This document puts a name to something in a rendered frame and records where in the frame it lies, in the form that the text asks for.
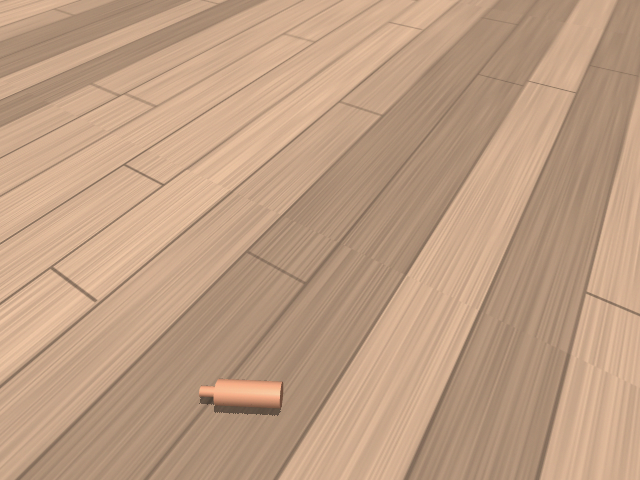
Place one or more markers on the bottle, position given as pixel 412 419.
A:
pixel 245 393

